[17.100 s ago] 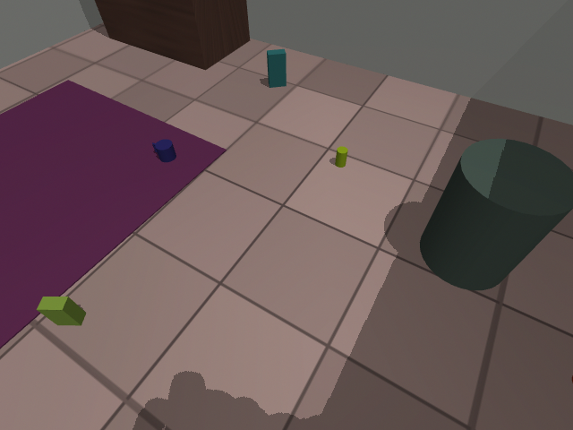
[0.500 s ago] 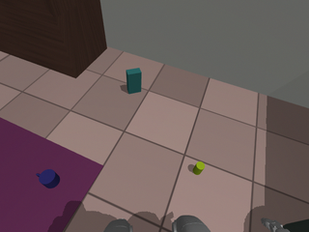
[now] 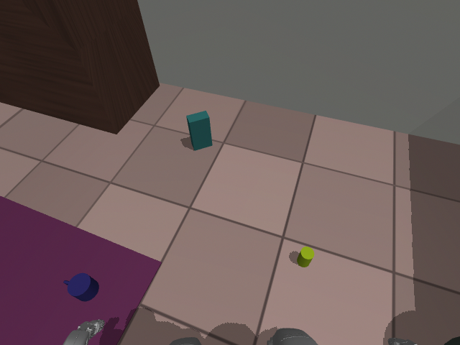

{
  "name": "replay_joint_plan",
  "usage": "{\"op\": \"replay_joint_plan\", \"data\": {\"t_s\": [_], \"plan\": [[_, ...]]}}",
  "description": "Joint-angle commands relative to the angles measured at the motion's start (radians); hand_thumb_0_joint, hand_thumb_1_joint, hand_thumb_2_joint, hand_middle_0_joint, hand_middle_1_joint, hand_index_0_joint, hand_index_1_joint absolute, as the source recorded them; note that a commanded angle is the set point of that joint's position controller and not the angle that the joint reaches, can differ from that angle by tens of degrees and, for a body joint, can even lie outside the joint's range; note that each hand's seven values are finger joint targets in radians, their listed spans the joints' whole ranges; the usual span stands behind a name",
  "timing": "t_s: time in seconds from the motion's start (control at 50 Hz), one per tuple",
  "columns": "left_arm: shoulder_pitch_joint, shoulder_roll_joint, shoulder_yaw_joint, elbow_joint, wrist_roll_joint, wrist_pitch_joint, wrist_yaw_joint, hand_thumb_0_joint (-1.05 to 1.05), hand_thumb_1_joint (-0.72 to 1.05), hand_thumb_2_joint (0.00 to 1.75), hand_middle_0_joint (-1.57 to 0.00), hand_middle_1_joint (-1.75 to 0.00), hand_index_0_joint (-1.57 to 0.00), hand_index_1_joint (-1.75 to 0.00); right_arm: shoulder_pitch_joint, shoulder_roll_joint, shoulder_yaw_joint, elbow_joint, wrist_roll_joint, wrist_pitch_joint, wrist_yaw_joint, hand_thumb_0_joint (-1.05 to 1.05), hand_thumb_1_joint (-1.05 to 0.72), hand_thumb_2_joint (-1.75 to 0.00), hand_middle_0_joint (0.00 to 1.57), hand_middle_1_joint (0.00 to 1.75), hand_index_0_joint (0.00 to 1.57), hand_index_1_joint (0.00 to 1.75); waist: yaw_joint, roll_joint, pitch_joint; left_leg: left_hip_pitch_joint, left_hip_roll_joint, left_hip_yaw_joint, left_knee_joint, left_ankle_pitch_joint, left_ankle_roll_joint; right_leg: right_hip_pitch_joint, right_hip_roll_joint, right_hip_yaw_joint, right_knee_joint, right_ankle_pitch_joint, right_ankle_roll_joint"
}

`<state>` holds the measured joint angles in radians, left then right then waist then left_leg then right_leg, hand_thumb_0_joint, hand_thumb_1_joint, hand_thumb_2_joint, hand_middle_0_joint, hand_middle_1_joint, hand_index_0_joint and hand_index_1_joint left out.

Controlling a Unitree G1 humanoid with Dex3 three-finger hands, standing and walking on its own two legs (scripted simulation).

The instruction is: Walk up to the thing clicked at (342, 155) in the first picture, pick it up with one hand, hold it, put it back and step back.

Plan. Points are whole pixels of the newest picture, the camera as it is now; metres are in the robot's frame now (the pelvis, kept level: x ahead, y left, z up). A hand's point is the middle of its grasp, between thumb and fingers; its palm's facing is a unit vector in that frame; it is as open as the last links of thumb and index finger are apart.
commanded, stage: walk up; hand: right
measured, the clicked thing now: (305, 257) +0.50 -0.30 -0.71
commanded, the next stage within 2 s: stand in 1.00 s
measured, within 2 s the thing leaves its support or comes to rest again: neither
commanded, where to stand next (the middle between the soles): +0.09 +0.00 m, yaw +1 degrees
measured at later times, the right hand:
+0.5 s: hand out of the picture +0.10 -0.26 -0.13, palm faces -0.01 +0.93 -0.36, open 7.4 cm
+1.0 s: hand out of the picture +0.11 -0.26 -0.13, palm faces -0.01 +0.94 -0.35, open 7.4 cm
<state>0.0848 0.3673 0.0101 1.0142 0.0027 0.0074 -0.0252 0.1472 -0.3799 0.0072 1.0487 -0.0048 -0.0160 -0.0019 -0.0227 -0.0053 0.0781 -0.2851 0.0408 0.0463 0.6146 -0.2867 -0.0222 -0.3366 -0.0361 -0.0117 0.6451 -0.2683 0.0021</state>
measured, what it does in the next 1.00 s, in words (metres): stands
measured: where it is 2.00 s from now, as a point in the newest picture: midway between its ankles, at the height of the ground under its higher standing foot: outside the picture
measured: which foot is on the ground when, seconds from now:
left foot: down 0.00-1.00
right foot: down 0.00-1.00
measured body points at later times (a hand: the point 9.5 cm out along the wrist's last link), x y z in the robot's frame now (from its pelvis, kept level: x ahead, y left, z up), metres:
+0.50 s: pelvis +0.02 +0.00 +0.02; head +0.03 +0.01 +0.47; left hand +0.12 +0.30 -0.11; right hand +0.10 -0.31 -0.10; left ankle +0.03 +0.14 -0.72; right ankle +0.05 -0.12 -0.72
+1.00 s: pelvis +0.02 -0.01 +0.02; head +0.03 +0.00 +0.47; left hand +0.11 +0.29 -0.11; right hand +0.11 -0.31 -0.11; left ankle +0.03 +0.14 -0.72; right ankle +0.05 -0.12 -0.72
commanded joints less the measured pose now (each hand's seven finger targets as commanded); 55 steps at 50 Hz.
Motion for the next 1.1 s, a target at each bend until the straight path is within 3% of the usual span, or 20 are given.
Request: {"op": "replay_joint_plan", "data": {"t_s": [0.0,0.1,0.22,0.52,0.64,0.96,1.0,1.08], "plan": [[-0.065,0.226,0.038,-0.03,-0.005,-0.025,0.012,0.0,0.9,0.9,-0.2,-0.3,-0.2,-0.3,-0.046,-0.223,-0.047,-0.021,0.005,-0.031,-0.01,0.0,-0.9,-0.9,0.2,0.3,0.2,0.3,0.01,-0.039,-0.089,0.042,0.062,-0.094,-0.166,0.026,0.061,0.042,-0.111,0.168,-0.237,-0.034,-0.067],[-0.079,0.219,0.034,0.007,-0.008,-0.028,0.013,0.0,0.9,0.9,-0.2,-0.3,-0.2,-0.3,-0.07,-0.217,-0.044,0.011,0.01,-0.033,-0.008,0.0,-0.9,-0.9,0.2,0.3,0.2,0.3,0.012,-0.023,-0.128,0.071,0.084,-0.096,-0.206,0.123,0.05,0.131,-0.099,0.137,-0.255,0.091,-0.051],[-0.099,0.212,0.036,0.044,-0.011,-0.024,0.013,0.0,0.9,0.9,-0.2,-0.3,-0.2,-0.3,-0.102,-0.204,-0.039,0.038,0.004,-0.031,-0.007,0.0,-0.9,-0.9,0.2,0.3,0.2,0.3,0.016,0.007,-0.141,0.108,0.105,-0.092,-0.278,0.166,0.041,0.192,-0.095,0.11,-0.287,0.169,-0.039],[-0.101,0.209,0.039,0.081,-0.001,-0.025,0.015,0.0,0.9,0.9,-0.2,-0.3,-0.2,-0.3,-0.125,-0.198,-0.05,0.051,-0.004,-0.018,-0.005,0.0,-0.9,-0.9,0.2,0.3,0.2,0.3,0.015,-0.003,-0.124,0.163,0.103,-0.077,-0.328,0.163,0.032,0.18,-0.095,0.105,-0.365,0.127,-0.023],[-0.077,0.202,0.039,0.084,0.0,-0.027,0.017,0.0,0.9,0.9,-0.2,-0.3,-0.2,-0.3,-0.14,-0.194,-0.055,0.046,-0.005,-0.016,-0.006,0.0,-0.9,-0.9,0.2,0.3,0.2,0.3,0.019,0.002,-0.142,0.194,0.106,-0.077,-0.323,0.191,0.033,0.18,-0.096,0.099,-0.359,0.185,-0.023],[-0.076,0.202,0.042,0.074,0.002,-0.023,0.019,0.0,0.9,0.9,-0.2,-0.3,-0.2,-0.3,-0.124,-0.186,-0.055,0.045,-0.006,-0.015,-0.005,0.0,-0.9,-0.9,0.2,0.3,0.2,0.3,0.023,0.002,-0.106,0.162,0.101,-0.072,-0.342,0.159,0.027,0.171,-0.09,0.109,-0.369,0.127,-0.024],[-0.068,0.195,0.036,0.078,0.01,-0.032,0.021,0.0,0.9,0.9,-0.2,-0.3,-0.2,-0.3,-0.109,-0.171,-0.048,0.05,-0.008,-0.012,-0.002,0.0,-0.9,-0.9,0.2,0.3,0.2,0.3,0.028,0.01,-0.113,0.159,0.098,-0.073,-0.34,0.112,0.025,0.188,-0.101,0.119,-0.396,0.102,-0.015],[-0.063,0.202,0.039,0.08,0.008,-0.036,0.022,0.0,0.9,0.9,-0.2,-0.3,-0.2,-0.3,-0.097,-0.173,-0.046,0.046,-0.008,-0.016,0.0,0.0,-0.9,-0.9,0.2,0.3,0.2,0.3,0.031,0.0,-0.105,0.153,0.103,-0.08,-0.35,0.118,0.024,0.201,-0.099,0.112,-0.385,0.128,-0.015]]}}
